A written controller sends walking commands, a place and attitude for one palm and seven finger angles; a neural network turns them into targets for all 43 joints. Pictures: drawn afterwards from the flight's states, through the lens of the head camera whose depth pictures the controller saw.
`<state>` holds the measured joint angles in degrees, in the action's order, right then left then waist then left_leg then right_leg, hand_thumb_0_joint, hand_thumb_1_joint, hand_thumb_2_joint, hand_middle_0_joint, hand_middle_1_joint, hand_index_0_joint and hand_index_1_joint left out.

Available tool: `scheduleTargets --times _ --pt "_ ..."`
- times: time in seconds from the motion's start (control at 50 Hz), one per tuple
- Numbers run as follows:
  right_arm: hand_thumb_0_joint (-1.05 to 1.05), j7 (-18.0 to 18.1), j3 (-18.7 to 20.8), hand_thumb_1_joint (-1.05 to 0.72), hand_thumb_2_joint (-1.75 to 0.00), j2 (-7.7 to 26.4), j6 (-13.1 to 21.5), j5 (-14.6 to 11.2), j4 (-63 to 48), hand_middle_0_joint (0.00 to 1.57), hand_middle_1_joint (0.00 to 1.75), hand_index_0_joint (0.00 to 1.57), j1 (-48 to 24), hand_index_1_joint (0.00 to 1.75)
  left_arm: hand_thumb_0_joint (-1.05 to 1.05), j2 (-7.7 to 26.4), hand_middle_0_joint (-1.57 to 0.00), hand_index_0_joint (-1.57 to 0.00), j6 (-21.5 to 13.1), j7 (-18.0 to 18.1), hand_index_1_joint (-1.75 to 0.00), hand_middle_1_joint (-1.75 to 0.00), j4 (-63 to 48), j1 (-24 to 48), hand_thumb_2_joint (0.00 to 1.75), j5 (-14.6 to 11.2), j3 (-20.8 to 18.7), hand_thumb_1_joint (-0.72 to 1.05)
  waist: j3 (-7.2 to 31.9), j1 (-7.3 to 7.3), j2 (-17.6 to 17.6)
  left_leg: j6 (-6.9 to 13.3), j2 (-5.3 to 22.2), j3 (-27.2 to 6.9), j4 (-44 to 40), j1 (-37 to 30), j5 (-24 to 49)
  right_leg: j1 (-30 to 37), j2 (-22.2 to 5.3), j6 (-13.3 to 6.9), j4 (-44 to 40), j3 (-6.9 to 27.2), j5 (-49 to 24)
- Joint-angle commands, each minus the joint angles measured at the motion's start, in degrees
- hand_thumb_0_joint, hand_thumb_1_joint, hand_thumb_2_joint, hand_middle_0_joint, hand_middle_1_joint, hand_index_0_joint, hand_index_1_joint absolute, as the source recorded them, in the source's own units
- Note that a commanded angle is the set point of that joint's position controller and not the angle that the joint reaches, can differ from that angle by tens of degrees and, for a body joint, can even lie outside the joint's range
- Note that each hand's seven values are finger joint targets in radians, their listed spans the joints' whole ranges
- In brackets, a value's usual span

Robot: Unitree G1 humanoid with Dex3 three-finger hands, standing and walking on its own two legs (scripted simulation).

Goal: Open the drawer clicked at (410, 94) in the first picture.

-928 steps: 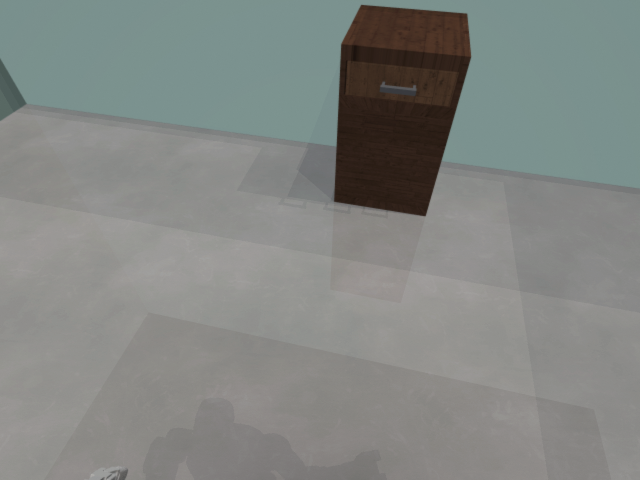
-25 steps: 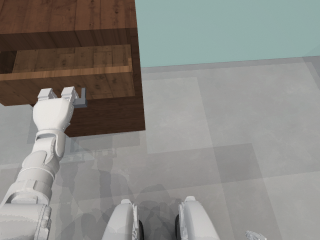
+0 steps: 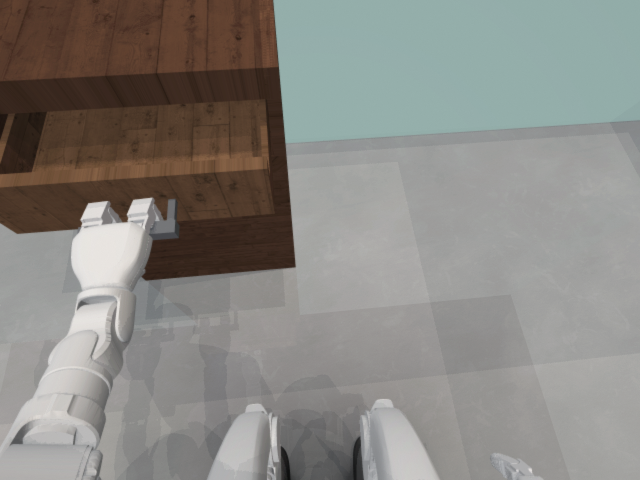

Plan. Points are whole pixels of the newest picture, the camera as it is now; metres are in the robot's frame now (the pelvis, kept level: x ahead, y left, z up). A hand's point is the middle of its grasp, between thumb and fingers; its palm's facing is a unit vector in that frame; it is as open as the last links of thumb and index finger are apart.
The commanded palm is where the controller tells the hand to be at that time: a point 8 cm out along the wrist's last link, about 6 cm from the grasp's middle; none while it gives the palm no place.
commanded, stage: pull the drawer open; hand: left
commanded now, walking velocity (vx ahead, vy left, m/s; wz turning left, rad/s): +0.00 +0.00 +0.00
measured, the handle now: (130, 220) +0.45 +0.27 -0.04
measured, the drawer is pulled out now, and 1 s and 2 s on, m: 0.12 0.16 0.21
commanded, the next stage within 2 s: none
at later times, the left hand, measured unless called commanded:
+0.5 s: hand (131, 283) +0.36 +0.26 -0.07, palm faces -0.03 -0.05 -1.00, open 5.5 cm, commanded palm +0.33 +0.26 -0.02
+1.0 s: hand (130, 299) +0.34 +0.26 -0.06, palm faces -0.03 -0.04 -1.00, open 5.6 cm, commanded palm +0.31 +0.25 -0.02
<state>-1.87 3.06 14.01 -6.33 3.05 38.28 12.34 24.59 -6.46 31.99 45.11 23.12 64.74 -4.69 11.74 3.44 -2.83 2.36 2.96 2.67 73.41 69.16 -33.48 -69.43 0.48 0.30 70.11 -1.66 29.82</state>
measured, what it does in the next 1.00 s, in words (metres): stands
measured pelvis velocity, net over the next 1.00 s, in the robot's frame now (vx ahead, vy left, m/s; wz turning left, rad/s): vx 0.00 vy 0.00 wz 0.00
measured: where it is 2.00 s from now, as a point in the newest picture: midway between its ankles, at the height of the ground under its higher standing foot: outside the picture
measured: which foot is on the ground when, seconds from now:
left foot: down 0.00-1.00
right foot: down 0.00-1.00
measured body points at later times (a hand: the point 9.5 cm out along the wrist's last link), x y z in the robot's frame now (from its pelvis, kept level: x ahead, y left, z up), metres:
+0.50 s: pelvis +0.00 +0.00 +0.00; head +0.14 +0.00 +0.43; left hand +0.36 +0.26 -0.01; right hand +0.11 -0.26 -0.13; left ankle +0.00 +0.09 -0.62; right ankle +0.02 -0.13 -0.62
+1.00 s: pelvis +0.00 +0.00 +0.00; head +0.13 +0.00 +0.43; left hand +0.34 +0.26 -0.01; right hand +0.12 -0.26 -0.13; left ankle +0.00 +0.09 -0.62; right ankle +0.02 -0.13 -0.62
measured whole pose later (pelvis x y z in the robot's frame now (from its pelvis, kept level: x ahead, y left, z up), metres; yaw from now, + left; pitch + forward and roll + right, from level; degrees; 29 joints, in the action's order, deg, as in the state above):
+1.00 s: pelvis +0.00 +0.00 +0.00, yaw +0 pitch +27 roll -2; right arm -1.5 2.9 13.9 -5.2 2.9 36.8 10.2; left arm 21.9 -4.4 33.3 36.4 12.9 64.5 -3.1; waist 12.0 2.3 -2.6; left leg 2.2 2.8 2.7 73.3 67.4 -33.3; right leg -67.9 0.5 0.1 70.4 -1.5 29.8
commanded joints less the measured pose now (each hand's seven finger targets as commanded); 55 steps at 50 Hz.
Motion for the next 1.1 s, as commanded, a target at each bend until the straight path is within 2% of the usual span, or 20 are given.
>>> scheduleTargets --times 0.0,0.1,0.14,0.2,0.22,0.3,0.32,0.4,0.44,0.48,0.54,0.56,0.74,0.8,0.84,0.86,0.92,0.98,1.04,1.08 --pt "0.0 0.89 3.13 -0.9 -0.9 8.98 1.22 0.35 -4.42 0.2 0.3 0.2 5.84 0.3 0.0 11.94 -0.4 -0.4 -0.3 2.12 -1.35 -1.35 -7.77 4.14 0.9 -0.81 -4.19 0.9 25.89 -2.07 -0.9 -0.22 -2.25 -2.7 -8.24 -20.13 29.73 17.13 2.19 -2.98 -5.96 -0.94 -24.83" --pt "0.0 0.97 3.27 -0.9 -0.9 8.99 1.43 0.39 -4.58 0.2 0.3 0.2 5.44 0.3 0.0 11.44 -0.4 -0.4 -0.31 2.43 -1.35 -1.35 -8.43 3.23 0.9 -0.54 -4.15 0.9 25.57 -1.87 -0.5 -0.22 -2.18 -2.76 -8.03 -20.41 30.05 16.48 2.15 -2.94 -5.79 -1.07 -24.89" --pt "0.0 0.89 3.16 -0.9 -0.9 9.06 1.32 0.41 -4.86 0.2 0.3 0.2 5.03 0.3 0.0 11.71 -0.4 -0.4 -0.25 2.47 -1.35 -1.35 -9.66 2.96 0.9 -0.26 -4.3 0.9 26.09 -2.27 -2.73 -0.45 -2.07 -2.91 -8.38 -21.63 30.83 15.52 2.03 -3.02 -5.6 -1.07 -24.26" --pt "0.0 0.89 3.19 -0.9 -0.9 8.84 1.44 0.33 -5.15 0.2 0.3 0.2 4.78 0.3 0.0 10.84 -0.4 -0.4 0.14 2.54 -1.35 -1.35 -9.77 0.66 0.9 -0.91 -4.0 0.9 25.8 -2.3 -0.57 -0.22 -2.32 -2.48 -8.33 -20.58 29.64 17.49 2.2 -2.99 -6.22 -0.86 -24.95" --pt "0.0 0.93 3.14 -0.9 -0.9 9.01 1.48 0.43 -5.09 0.2 0.3 0.2 4.66 0.3 0.0 12.44 -0.4 -0.4 0.14 2.47 -1.35 -1.35 -10.53 0.86 0.9 -0.89 -5.35 0.9 25.85 -2.73 -1.09 -0.31 -2.1 -2.88 -8.54 -20.79 30.32 17.49 2.12 -3.19 -5.9 -0.99 -25.07" --pt "0.0 0.93 3.25 -0.9 -0.9 8.79 1.73 0.29 -5.29 0.2 0.3 0.2 4.33 0.3 0.0 10.2 -0.4 -0.4 0.34 2.78 -1.35 -1.35 -10.46 -0.9 0.9 -0.98 -3.87 0.9 25.12 -2.26 0.32 -0.19 -2.25 -2.46 -8.41 -20.39 29.21 17.45 2.15 -2.93 -6.35 -1.0 -24.8" --pt "0.0 0.99 3.08 -0.9 -0.9 8.97 1.8 0.46 -5.33 0.2 0.3 0.2 4.19 0.3 0.0 11.91 -0.4 -0.4 0.22 2.71 -1.35 -1.35 -11.05 -0.79 0.9 -1.11 -5.35 0.9 25.17 -2.85 -0.43 -0.25 -2.22 -2.68 -8.52 -19.94 29.29 17.77 2.11 -3.12 -6.07 -0.85 -24.8" --pt "0.0 0.95 3.15 -0.9 -0.9 8.7 1.87 0.34 -5.64 0.2 0.3 0.2 3.75 0.3 0.0 10.65 -0.4 -0.4 0.29 3.04 -1.35 -1.35 -11.72 -3.19 0.9 -0.91 -4.65 0.9 25.07 -3.07 -0.6 -0.3 -2.41 -2.29 -8.53 -20.25 28.97 17.82 2.14 -3.09 -6.17 -0.89 -24.7" --pt "0.0 0.95 3.02 -0.9 -0.9 8.79 1.81 0.37 -5.74 0.2 0.3 0.2 3.54 0.3 0.0 12.15 -0.4 -0.4 0.24 3.14 -1.35 -1.35 -12.94 -3.18 0.9 -0.67 -5.8 0.9 25.97 -3.45 -0.89 -0.3 -2.3 -2.43 -8.51 -20.36 29.73 17.94 2.09 -3.09 -5.69 -0.82 -25.18" --pt "0.0 0.92 3.07 -0.9 -0.9 8.64 1.92 0.38 -5.88 0.2 0.3 0.2 3.25 0.3 0.0 10.58 -0.4 -0.4 0.4 3.37 -1.35 -1.35 -13.61 -3.2 0.9 -0.71 -4.57 0.9 25.35 -2.86 -1.36 -0.34 -2.34 -2.29 -8.47 -20.57 28.94 17.26 2.1 -3.02 -6.1 -0.84 -24.54" --pt "0.0 0.83 2.96 -0.9 -0.9 8.76 1.89 0.38 -5.96 0.2 0.3 0.2 3.04 0.3 0.0 11.44 -0.4 -0.4 0.84 3.54 -1.35 -1.35 -13.22 -5.17 0.9 -0.79 -5.69 0.9 25.04 -3.6 -1.2 -0.41 -2.36 -2.44 -8.77 -20.43 29.13 17.39 2.1 -3.16 -5.83 -0.97 -24.14" --pt "0.0 0.89 3.04 -0.9 -0.9 8.64 2.05 0.37 -5.82 0.2 0.3 0.2 2.76 0.3 0.0 10.49 -0.4 -0.4 0.82 3.54 -1.35 -1.35 -13.75 -3.74 0.9 -0.89 -4.58 0.9 24.07 -2.82 -0.89 -0.33 -2.23 -2.57 -8.51 -20.14 27.99 16.75 2.16 -3.12 -6.15 -1.05 -23.54" --pt "0.0 1.0 2.91 -0.9 -0.9 8.59 2.24 0.28 -6.54 0.2 0.3 0.2 1.98 0.3 0.0 10.32 -0.4 -0.4 1.39 3.7 -1.35 -1.35 -15.72 -6.05 0.9 -0.72 -4.59 0.9 24.9 -3.52 -1.56 -0.52 -2.38 -2.63 -9.01 -20.74 27.79 16.77 2.01 -3.19 -5.98 -1.16 -22.55" --pt "0.0 1.15 2.96 -0.9 -0.9 8.57 2.49 0.16 -6.49 0.2 0.3 0.2 1.78 0.3 0.0 9.36 -0.4 -0.4 1.68 3.61 -1.35 -1.35 -14.28 -6.7 0.9 -1.12 -4.05 0.9 22.84 -2.97 0.89 -0.26 -2.47 -2.48 -8.8 -19.34 25.59 16.48 2.11 -3.05 -6.6 -1.11 -21.32" --pt "0.0 1.18 2.77 -0.9 -0.9 8.63 2.39 0.14 -6.74 0.2 0.3 0.2 1.58 0.3 0.0 10.14 -0.4 -0.4 1.72 3.69 -1.35 -1.35 -15.38 -6.18 0.9 -0.44 -4.27 0.9 24.29 -3.53 -1.6 -0.54 -2.43 -2.89 -9.35 -20.29 26.11 15.8 1.95 -3.21 -5.88 -1.22 -20.44" --pt "0.0 1.19 3.03 -0.9 -0.9 8.51 2.58 0.19 -6.58 0.2 0.3 0.2 1.39 0.3 0.0 8.42 -0.4 -0.4 1.89 3.73 -1.35 -1.35 -15.43 -5.89 0.9 -0.67 -2.9 0.9 23.33 -3.0 -1.42 -0.47 -2.27 -2.87 -9.11 -20.98 26.21 15.07 2.04 -3.25 -6.35 -1.42 -20.32" --pt "0.0 1.12 3.04 -0.9 -0.9 8.58 2.65 0.18 -7.07 0.2 0.3 0.2 1.33 0.3 0.0 8.71 -0.4 -0.4 2.37 3.67 -1.35 -1.35 -16.22 -8.68 0.9 -1.05 -3.61 0.9 24.23 -3.75 -0.94 -0.51 -2.29 -2.99 -9.47 -21.72 27.99 16.54 2.06 -3.36 -6.39 -1.3 -21.78" --pt "0.0 1.25 2.87 -0.9 -0.9 8.51 2.72 0.08 -7.01 0.2 0.3 0.2 1.22 0.3 0.0 8.52 -0.4 -0.4 2.6 3.27 -1.35 -1.35 -16.49 -7.96 0.9 -1.07 -2.92 0.9 23.36 -3.01 0.54 -0.39 -2.37 -2.65 -9.3 -20.42 26.26 16.6 2.05 -3.02 -6.81 -1.12 -21.58" --pt "0.0 1.33 2.68 -0.9 -0.9 8.37 2.84 0.02 -7.28 0.2 0.3 0.2 1.03 0.3 0.0 8.43 -0.4 -0.4 2.5 3.05 -1.35 -1.35 -16.79 -9.37 0.9 -0.88 -2.93 0.9 23.4 -3.61 -1.13 -0.48 -2.46 -2.65 -9.68 -20.79 26.25 16.43 2.01 -3.22 -6.54 -1.26 -20.84" --pt "0.0 1.29 2.87 -0.9 -0.9 8.23 2.97 0.09 -7.53 0.2 0.3 0.2 0.82 0.3 0.0 7.46 -0.4 -0.4 2.32 3.15 -1.35 -1.35 -17.71 -11.11 0.9 -1.04 -2.53 0.9 24.43 -3.58 0.33 -0.32 -2.52 -2.41 -9.22 -20.91 26.41 17.1 2.07 -3.09 -6.75 -1.07 -21.66"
